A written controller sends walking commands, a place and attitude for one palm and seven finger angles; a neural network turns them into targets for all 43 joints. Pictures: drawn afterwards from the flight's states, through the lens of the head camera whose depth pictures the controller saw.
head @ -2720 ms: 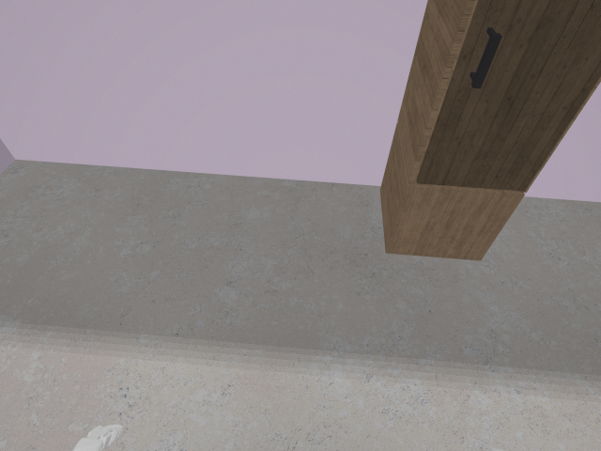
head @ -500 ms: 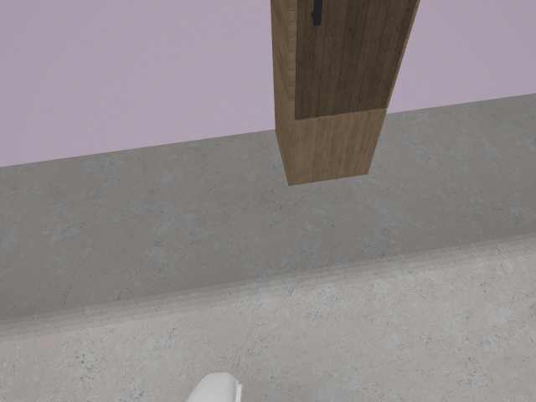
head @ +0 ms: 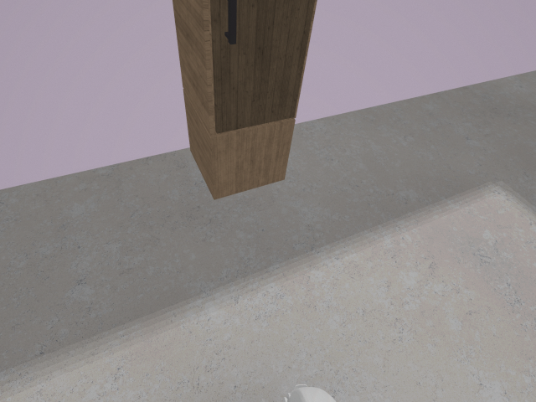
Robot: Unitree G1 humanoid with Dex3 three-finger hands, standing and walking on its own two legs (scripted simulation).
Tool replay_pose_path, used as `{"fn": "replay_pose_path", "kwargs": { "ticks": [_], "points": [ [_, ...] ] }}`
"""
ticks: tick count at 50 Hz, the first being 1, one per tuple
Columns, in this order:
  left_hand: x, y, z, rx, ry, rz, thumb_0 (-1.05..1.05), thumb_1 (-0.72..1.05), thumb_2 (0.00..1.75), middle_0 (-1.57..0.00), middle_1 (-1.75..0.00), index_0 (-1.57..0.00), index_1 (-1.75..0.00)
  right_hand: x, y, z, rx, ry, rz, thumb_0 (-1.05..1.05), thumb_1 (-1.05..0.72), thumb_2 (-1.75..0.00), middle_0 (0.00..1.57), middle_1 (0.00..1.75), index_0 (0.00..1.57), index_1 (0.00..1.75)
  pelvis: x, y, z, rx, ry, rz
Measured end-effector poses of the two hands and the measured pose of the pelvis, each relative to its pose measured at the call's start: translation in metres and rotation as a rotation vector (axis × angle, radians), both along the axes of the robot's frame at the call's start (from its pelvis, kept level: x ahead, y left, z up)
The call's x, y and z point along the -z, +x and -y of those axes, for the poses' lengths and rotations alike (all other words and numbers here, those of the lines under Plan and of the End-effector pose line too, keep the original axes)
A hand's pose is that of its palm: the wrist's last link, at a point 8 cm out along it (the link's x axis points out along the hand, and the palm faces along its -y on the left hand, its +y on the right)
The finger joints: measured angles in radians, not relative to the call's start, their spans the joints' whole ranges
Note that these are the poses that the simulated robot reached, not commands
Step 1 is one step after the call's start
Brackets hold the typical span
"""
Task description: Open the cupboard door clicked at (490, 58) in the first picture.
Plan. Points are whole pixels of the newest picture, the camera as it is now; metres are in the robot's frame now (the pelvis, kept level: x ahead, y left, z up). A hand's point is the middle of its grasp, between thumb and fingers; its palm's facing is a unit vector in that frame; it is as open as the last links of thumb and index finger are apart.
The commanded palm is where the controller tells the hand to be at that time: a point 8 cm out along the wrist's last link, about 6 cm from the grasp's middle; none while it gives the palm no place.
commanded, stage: walk to a spot facing it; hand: left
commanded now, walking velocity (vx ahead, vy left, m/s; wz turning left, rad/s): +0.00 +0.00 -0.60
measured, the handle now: (229, 19) +1.10 +0.22 +0.09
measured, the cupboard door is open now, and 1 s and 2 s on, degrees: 0 0 0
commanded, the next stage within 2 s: none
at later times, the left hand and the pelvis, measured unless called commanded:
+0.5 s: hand out of the picture +0.13 +0.14 -0.16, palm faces -0.29 -0.93 -0.22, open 7.4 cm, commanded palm none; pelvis +0.00 -0.03 +0.00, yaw -19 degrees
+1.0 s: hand (214, 292) +0.35 +0.13 -0.17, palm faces -0.51 -0.84 -0.15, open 7.4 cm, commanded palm none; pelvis +0.19 +0.00 +0.01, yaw -35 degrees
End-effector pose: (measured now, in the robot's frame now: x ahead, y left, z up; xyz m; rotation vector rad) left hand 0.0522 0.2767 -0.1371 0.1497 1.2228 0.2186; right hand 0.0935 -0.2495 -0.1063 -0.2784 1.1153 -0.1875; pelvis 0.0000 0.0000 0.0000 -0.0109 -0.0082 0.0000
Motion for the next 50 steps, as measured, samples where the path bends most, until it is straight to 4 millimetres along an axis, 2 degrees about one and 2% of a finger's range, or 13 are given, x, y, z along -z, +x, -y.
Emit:
{"fn": "replay_pose_path", "kwargs": {
  "ticks": [4, 8, 13, 16, 19, 22, 25, 30, 34, 36, 39, 46, 50],
  "points": [
    [-0.003, 0.006, -0.004, 0.055, -0.004, -0.011, 0.01, 0.91, 0.90, -0.20, -0.30, -0.20, -0.30, 0.001, -0.033, -0.002, 0.067, 0.005, -0.028, 0.01, -0.91, -0.89, 0.20, 0.30, 0.21, 0.30, -0.002, -0.005, -0.006, 0.063, -0.014, 0.003],
    [-0.003, 0.018, 0.007, 0.134, -0.008, -0.044, 0.01, 0.91, 0.90, -0.20, -0.30, -0.20, -0.30, 0.008, -0.067, 0.000, 0.149, 0.028, -0.047, 0.01, -0.91, -0.89, 0.21, 0.30, 0.21, 0.30, -0.002, -0.010, -0.005, 0.126, -0.016, 0.000],
    [-0.003, 0.049, 0.040, 0.260, -0.006, -0.035, 0.01, 0.91, 0.90, -0.20, -0.30, -0.19, -0.30, 0.024, -0.120, 0.012, 0.267, 0.063, -0.111, 0.01, -0.91, -0.89, 0.21, 0.30, 0.21, 0.30, 0.004, -0.018, 0.007, 0.203, -0.012, -0.008],
    [0.000, 0.070, 0.064, 0.332, 0.005, 0.021, 0.01, 0.91, 0.90, -0.20, -0.30, -0.20, -0.30, 0.042, -0.152, 0.026, 0.329, 0.083, -0.158, 0.01, -0.91, -0.89, 0.21, 0.30, 0.21, 0.30, 0.016, -0.020, 0.020, 0.245, -0.001, -0.018],
    [-0.004, 0.079, 0.081, 0.356, 0.003, 0.057, 0.01, 0.91, 0.90, -0.20, -0.30, -0.20, -0.30, 0.046, -0.171, 0.035, 0.364, 0.088, -0.224, 0.01, -0.91, -0.89, 0.20, 0.30, 0.20, 0.30, 0.015, -0.018, 0.025, 0.259, -0.016, -0.013],
    [-0.010, 0.081, 0.090, 0.367, -0.004, 0.055, 0.01, 0.91, 0.90, -0.20, -0.30, -0.20, -0.30, 0.036, -0.168, 0.041, 0.382, 0.088, -0.219, 0.01, -0.91, -0.89, 0.20, 0.30, 0.20, 0.30, 0.007, -0.008, 0.028, 0.292, -0.003, -0.011],
    [-0.009, 0.081, 0.092, 0.394, -0.017, 0.019, 0.01, 0.91, 0.90, -0.20, -0.30, -0.20, -0.30, 0.025, -0.149, 0.046, 0.400, 0.074, -0.157, 0.01, -0.91, -0.89, 0.20, 0.30, 0.20, 0.30, 0.002, 0.004, 0.029, 0.326, 0.003, -0.010],
    [0.003, 0.088, 0.081, 0.416, -0.039, -0.059, 0.01, 0.91, 0.89, -0.21, -0.30, -0.20, -0.30, 0.013, -0.100, 0.046, 0.412, 0.041, -0.056, 0.01, -0.91, -0.89, 0.20, 0.30, 0.20, 0.30, 0.002, 0.033, 0.021, 0.373, -0.012, -0.014],
    [0.022, 0.107, 0.063, 0.416, -0.054, -0.118, 0.01, 0.91, 0.89, -0.21, -0.30, -0.20, -0.30, 0.007, -0.051, 0.036, 0.406, 0.006, 0.015, 0.01, -0.91, -0.89, 0.20, 0.30, 0.20, 0.30, 0.010, 0.067, 0.008, 0.411, -0.029, -0.017],
    [0.034, 0.124, 0.053, 0.426, -0.057, -0.147, 0.01, 0.91, 0.89, -0.21, -0.30, -0.20, -0.30, 0.007, -0.032, 0.028, 0.413, -0.020, 0.055, 0.01, -0.91, -0.89, 0.20, 0.30, 0.20, 0.30, 0.018, 0.084, 0.001, 0.440, -0.027, -0.012],
    [0.034, 0.159, 0.049, 0.477, -0.055, -0.173, 0.01, 0.91, 0.90, -0.20, -0.30, -0.20, -0.30, 0.002, -0.024, 0.009, 0.462, -0.021, 0.073, 0.00, -0.91, -0.89, 0.20, 0.30, 0.20, 0.30, 0.013, 0.106, -0.005, 0.502, -0.039, -0.002],
    [0.010, 0.269, 0.075, 0.581, -0.075, -0.059, 0.01, 0.91, 0.90, -0.20, -0.30, -0.20, -0.30, -0.001, -0.046, -0.049, 0.636, 0.058, -0.076, 0.00, -0.91, -0.89, 0.20, 0.30, 0.21, 0.30, -0.008, 0.157, -0.006, 0.576, -0.055, -0.006],
    [0.006, 0.318, 0.101, 0.632, -0.077, -0.028, 0.01, 0.91, 0.90, -0.20, -0.30, -0.19, -0.30, 0.007, -0.062, -0.084, 0.744, 0.125, -0.183, 0.00, -0.91, -0.89, 0.20, 0.30, 0.20, 0.30, -0.007, 0.185, 0.001, 0.620, -0.043, -0.007]
  ]
}}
